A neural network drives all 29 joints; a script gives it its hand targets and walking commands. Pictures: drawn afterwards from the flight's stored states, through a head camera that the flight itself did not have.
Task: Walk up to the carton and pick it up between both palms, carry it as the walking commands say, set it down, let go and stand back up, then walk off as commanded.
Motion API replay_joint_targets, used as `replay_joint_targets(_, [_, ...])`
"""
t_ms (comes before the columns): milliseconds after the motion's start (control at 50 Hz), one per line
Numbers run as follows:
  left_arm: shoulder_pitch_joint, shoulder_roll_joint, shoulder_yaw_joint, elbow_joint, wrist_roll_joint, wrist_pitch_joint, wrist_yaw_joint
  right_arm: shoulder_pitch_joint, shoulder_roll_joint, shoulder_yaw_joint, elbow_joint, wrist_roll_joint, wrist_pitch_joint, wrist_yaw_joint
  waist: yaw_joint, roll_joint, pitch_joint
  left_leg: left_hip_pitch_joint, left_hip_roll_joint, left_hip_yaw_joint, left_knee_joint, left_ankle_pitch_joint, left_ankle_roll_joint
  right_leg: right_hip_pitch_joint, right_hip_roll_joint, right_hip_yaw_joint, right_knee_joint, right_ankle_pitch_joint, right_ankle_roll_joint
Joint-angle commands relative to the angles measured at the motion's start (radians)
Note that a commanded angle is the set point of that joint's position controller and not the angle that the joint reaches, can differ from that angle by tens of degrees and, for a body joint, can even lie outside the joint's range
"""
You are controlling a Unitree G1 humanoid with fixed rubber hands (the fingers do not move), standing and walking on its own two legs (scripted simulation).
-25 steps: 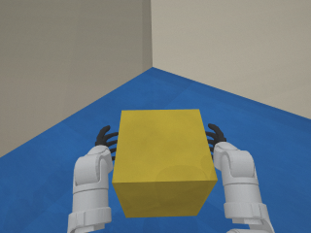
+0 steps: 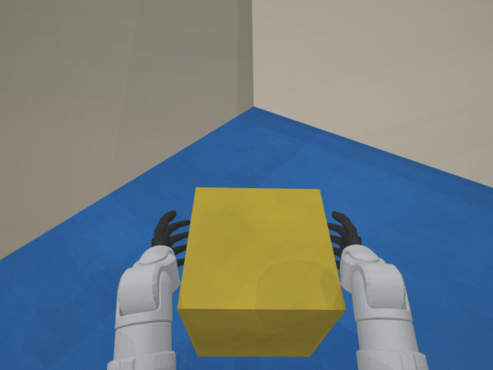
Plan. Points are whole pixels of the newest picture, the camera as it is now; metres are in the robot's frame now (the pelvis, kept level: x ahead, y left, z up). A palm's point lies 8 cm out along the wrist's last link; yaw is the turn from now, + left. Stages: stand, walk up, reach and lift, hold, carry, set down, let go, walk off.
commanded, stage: carry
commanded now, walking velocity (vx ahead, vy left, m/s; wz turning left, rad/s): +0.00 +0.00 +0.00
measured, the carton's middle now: (255, 276) +0.30 +0.00 +0.01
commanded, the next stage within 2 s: hold in 1.74 s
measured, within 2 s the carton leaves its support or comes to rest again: neither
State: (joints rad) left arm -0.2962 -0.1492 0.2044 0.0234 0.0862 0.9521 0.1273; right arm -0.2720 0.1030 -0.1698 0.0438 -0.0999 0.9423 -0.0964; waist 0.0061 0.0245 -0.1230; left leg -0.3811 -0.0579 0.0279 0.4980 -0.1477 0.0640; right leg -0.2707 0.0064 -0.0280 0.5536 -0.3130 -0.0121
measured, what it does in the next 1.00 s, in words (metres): stands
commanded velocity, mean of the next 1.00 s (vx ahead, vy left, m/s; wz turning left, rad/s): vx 0.00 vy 0.00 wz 0.00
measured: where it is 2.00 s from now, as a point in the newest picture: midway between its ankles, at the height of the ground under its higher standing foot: outside the picture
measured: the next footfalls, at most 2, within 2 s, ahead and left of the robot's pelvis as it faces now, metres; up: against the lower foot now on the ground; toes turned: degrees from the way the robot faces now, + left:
none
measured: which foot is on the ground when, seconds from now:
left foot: down 0.00-1.00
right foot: down 0.00-1.00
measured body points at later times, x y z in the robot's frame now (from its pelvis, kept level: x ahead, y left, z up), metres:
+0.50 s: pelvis +0.02 -0.01 +0.00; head -0.02 -0.03 +0.45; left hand +0.31 +0.14 +0.07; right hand +0.31 -0.17 +0.05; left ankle +0.07 +0.08 -0.73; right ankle -0.01 -0.11 -0.73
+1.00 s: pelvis +0.03 -0.03 +0.00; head +0.00 -0.05 +0.45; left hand +0.32 +0.12 +0.06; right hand +0.32 -0.18 +0.04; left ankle +0.07 +0.08 -0.73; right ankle -0.01 -0.11 -0.73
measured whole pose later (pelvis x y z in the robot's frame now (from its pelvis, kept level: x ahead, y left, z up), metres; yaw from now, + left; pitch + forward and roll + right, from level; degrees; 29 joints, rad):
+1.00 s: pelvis +0.03 -0.03 +0.00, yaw +1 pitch +2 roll +1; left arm -0.16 -0.13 0.15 0.00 0.13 0.84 0.06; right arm -0.16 0.13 -0.12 0.03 -0.15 0.85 -0.08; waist -0.01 0.02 -0.13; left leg -0.35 -0.04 0.01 0.52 -0.20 0.02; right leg -0.23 0.03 -0.05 0.56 -0.36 -0.06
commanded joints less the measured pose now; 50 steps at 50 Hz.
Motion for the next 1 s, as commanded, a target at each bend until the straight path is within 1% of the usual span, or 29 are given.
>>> replay_joint_targets(0, [-0.479,-0.765,-0.570,0.026,-0.169,-0.051,-0.141,-0.523,0.761,0.525,-0.046,0.166,-0.061,0.114,-0.003,-0.058,-0.303,0.183,0.187,-0.159,-0.111,0.081,-0.014,0.043,-0.105,0.065,-0.092,0.048,-0.011])
replay_joint_targets(40, [-0.514,-0.840,-0.645,-0.107,-0.222,-0.070,-0.151,-0.564,0.805,0.578,-0.187,0.208,-0.078,0.118,-0.008,-0.002,-0.242,0.170,0.170,-0.130,-0.100,0.085,-0.018,0.012,-0.115,0.080,-0.108,0.059,-0.008])
replay_joint_targets(100, [-0.525,-0.733,-0.557,0.028,-0.146,-0.088,-0.156,-0.548,0.745,0.501,-0.007,0.145,-0.092,0.132,-0.007,-0.020,-0.248,0.169,0.180,-0.148,-0.098,0.110,-0.004,0.023,-0.112,0.066,-0.097,0.048,0.000])
replay_joint_targets(140, [-0.506,-0.761,-0.617,-0.109,-0.184,-0.089,-0.159,-0.480,0.800,0.565,-0.081,0.185,-0.083,0.138,-0.007,-0.065,-0.241,0.153,0.181,-0.152,-0.113,0.084,-0.013,0.044,-0.113,0.064,-0.106,0.040,-0.003])
replay_joint_targets(180, [-0.425,-0.763,-0.564,0.018,-0.132,-0.094,-0.173,-0.534,0.759,0.561,-0.089,0.169,-0.098,0.147,-0.008,-0.089,-0.221,0.174,0.171,-0.127,-0.088,0.079,-0.015,-0.005,-0.131,0.096,-0.138,0.020,-0.020])
replay_joint_targets(200, [-0.503,-0.822,-0.645,-0.096,-0.192,-0.077,-0.166,-0.566,0.821,0.610,-0.162,0.214,-0.078,0.142,-0.010,0.008,-0.216,0.160,0.166,-0.109,-0.093,0.107,-0.021,0.009,-0.137,0.065,-0.113,0.038,-0.020])
replay_joint_targets(280, [-0.405,-0.706,-0.542,0.076,-0.109,-0.075,-0.171,-0.414,0.723,0.483,0.074,0.123,-0.076,0.157,-0.010,0.038,-0.198,0.157,0.173,-0.130,-0.105,0.077,-0.013,-0.015,-0.124,0.076,-0.115,0.017,-0.004])
replay_joint_targets(300, [-0.467,-0.767,-0.615,-0.037,-0.159,-0.085,-0.180,-0.522,0.761,0.557,-0.091,0.177,-0.091,0.161,-0.011,0.022,-0.220,0.165,0.173,-0.146,-0.106,0.049,-0.010,-0.001,-0.122,0.087,-0.117,-0.001,-0.011])
replay_joint_targets(320, [-0.339,-0.753,-0.569,0.046,-0.130,-0.093,-0.188,-0.387,0.779,0.529,0.009,0.140,-0.094,0.169,-0.009,-0.041,-0.223,0.137,0.165,-0.147,-0.125,-0.007,-0.012,0.006,-0.117,0.075,-0.117,-0.034,-0.012])
replay_joint_targets(340, [-0.621,-0.762,-0.598,-0.065,-0.181,-0.122,-0.186,-0.618,0.780,0.542,-0.059,0.179,-0.113,0.164,-0.012,-0.045,-0.196,0.162,0.170,-0.133,-0.111,0.069,-0.019,0.007,-0.118,0.069,-0.109,0.040,-0.004])
replay_joint_targets(360, [-0.434,-0.852,-0.653,-0.146,-0.210,-0.096,-0.185,-0.490,0.866,0.639,-0.195,0.228,-0.090,0.161,-0.010,-0.108,-0.235,0.174,0.174,-0.128,-0.074,0.117,-0.016,0.030,-0.126,0.075,-0.127,0.100,-0.008])
replay_joint_targets(440, [-0.331,-0.730,-0.545,0.050,-0.117,-0.112,-0.205,-0.422,0.743,0.523,-0.016,0.139,-0.114,0.175,-0.008,-0.049,-0.243,0.169,0.177,-0.113,-0.027,0.252,-0.009,0.056,-0.142,0.070,-0.090,0.249,-0.011])
replay_joint_targets(460, [-0.545,-0.810,-0.659,-0.132,-0.202,-0.114,-0.191,-0.605,0.836,0.628,-0.169,0.228,-0.110,0.168,-0.010,-0.027,-0.233,0.157,0.158,-0.098,-0.059,0.158,-0.013,0.051,-0.148,0.072,-0.106,0.178,-0.007])
replay_joint_targets(500, [-0.337,-0.830,-0.654,-0.115,-0.193,-0.087,-0.199,-0.377,0.848,0.617,-0.153,0.200,-0.086,0.175,-0.010,-0.019,-0.213,0.165,0.164,-0.118,-0.071,0.129,-0.014,0.032,-0.134,0.070,-0.110,0.116,-0.014])
replay_joint_targets(520, [-0.317,-0.713,-0.541,0.078,-0.112,-0.109,-0.206,-0.304,0.748,0.487,0.092,0.102,-0.102,0.177,-0.012,-0.064,-0.247,0.177,0.170,-0.112,-0.042,0.207,-0.011,0.044,-0.150,0.078,-0.108,0.193,-0.014])
replay_joint_targets(540, [-0.493,-0.750,-0.624,-0.089,-0.179,-0.122,-0.203,-0.464,0.792,0.558,-0.061,0.171,-0.111,0.178,-0.012,-0.001,-0.257,0.187,0.162,-0.104,-0.066,0.155,-0.014,0.039,-0.138,0.067,-0.099,0.119,-0.018])
replay_joint_targets(560, [-0.381,-0.791,-0.643,-0.098,-0.184,-0.114,-0.211,-0.395,0.840,0.608,-0.107,0.182,-0.104,0.183,-0.008,-0.078,-0.221,0.167,0.169,-0.123,-0.060,0.147,-0.011,0.038,-0.131,0.072,-0.110,0.121,-0.021])
replay_joint_targets(580, [-0.325,-0.798,-0.613,-0.016,-0.155,-0.111,-0.219,-0.405,0.799,0.583,-0.097,0.161,-0.112,0.186,-0.009,-0.066,-0.196,0.147,0.159,-0.106,-0.057,0.116,-0.013,0.019,-0.144,0.077,-0.120,0.123,-0.011])
replay_joint_targets(600, [-0.289,-0.672,-0.490,0.187,-0.056,-0.131,-0.221,-0.364,0.687,0.455,0.140,0.077,-0.130,0.194,-0.013,-0.035,-0.184,0.170,0.164,-0.112,-0.042,0.199,-0.015,0.003,-0.155,0.086,-0.111,0.190,-0.011])
replay_joint_targets(620, [-0.606,-0.846,-0.708,-0.164,-0.240,-0.138,-0.206,-0.662,0.870,0.674,-0.211,0.264,-0.127,0.181,-0.011,-0.028,-0.197,0.168,0.164,-0.102,-0.056,0.169,-0.008,0.009,-0.154,0.082,-0.109,0.150,-0.020])
replay_joint_targets(640, [-0.334,-0.746,-0.585,-0.010,-0.129,-0.141,-0.222,-0.349,0.779,0.533,0.016,0.141,-0.128,0.201,-0.013,-0.023,-0.207,0.172,0.163,-0.107,-0.043,0.182,-0.019,0.030,-0.147,0.071,-0.102,0.169,-0.015])
replay_joint_targets(680, [-0.573,-0.857,-0.708,-0.212,-0.240,-0.136,-0.213,-0.616,0.884,0.675,-0.230,0.250,-0.129,0.185,-0.014,-0.055,-0.250,0.169,0.153,-0.109,-0.048,0.137,-0.012,0.038,-0.147,0.071,-0.107,0.136,-0.010])
replay_joint_targets(700, [-0.296,-0.685,-0.507,0.139,-0.078,-0.142,-0.224,-0.328,0.706,0.459,0.121,0.075,-0.140,0.187,-0.013,-0.034,-0.241,0.177,0.173,-0.113,-0.036,0.240,-0.008,0.049,-0.145,0.070,-0.100,0.208,-0.011])
replay_joint_targets(720, [-0.305,-0.824,-0.651,-0.107,-0.189,-0.130,-0.226,-0.381,0.845,0.637,-0.166,0.203,-0.128,0.183,-0.015,-0.096,-0.231,0.159,0.164,-0.097,-0.026,0.167,-0.012,0.057,-0.149,0.073,-0.117,0.231,-0.013])
replay_joint_targets(760, [-0.332,-0.746,-0.583,0.001,-0.140,-0.157,-0.236,-0.364,0.783,0.541,0.016,0.132,-0.145,0.196,-0.015,-0.035,-0.229,0.167,0.159,-0.096,-0.025,0.192,-0.011,0.070,-0.165,0.081,-0.095,0.296,-0.022])
replay_joint_targets(820, [-0.413,-0.830,-0.688,-0.243,-0.225,-0.140,-0.216,-0.494,0.872,0.685,-0.272,0.257,-0.131,0.180,-0.015,-0.068,-0.254,0.161,0.163,-0.093,-0.007,0.238,-0.013,0.106,-0.165,0.079,-0.081,0.417,-0.022])
replay_joint_targets(900, [-0.235,-0.677,-0.554,0.047,-0.091,-0.144,-0.222,-0.268,0.718,0.512,0.068,0.107,-0.134,0.192,-0.011,0.025,-0.254,0.203,0.166,-0.094,-0.009,0.255,-0.016,0.062,-0.160,0.085,-0.081,0.313,-0.026])
replay_joint_targets(940, [-0.371,-0.826,-0.691,-0.180,-0.208,-0.131,-0.221,-0.439,0.842,0.646,-0.218,0.217,-0.129,0.183,-0.013,-0.050,-0.219,0.164,0.177,-0.102,-0.006,0.269,-0.018,0.083,-0.145,0.060,-0.076,0.308,-0.012])
replay_joint_targets(980, [-0.365,-0.751,-0.639,-0.098,-0.168,-0.124,-0.211,-0.362,0.795,0.588,-0.072,0.163,-0.114,0.176,-0.016,-0.040,-0.210,0.152,0.156,-0.096,-0.010,0.190,-0.009,0.059,-0.151,0.064,-0.107,0.253,-0.019])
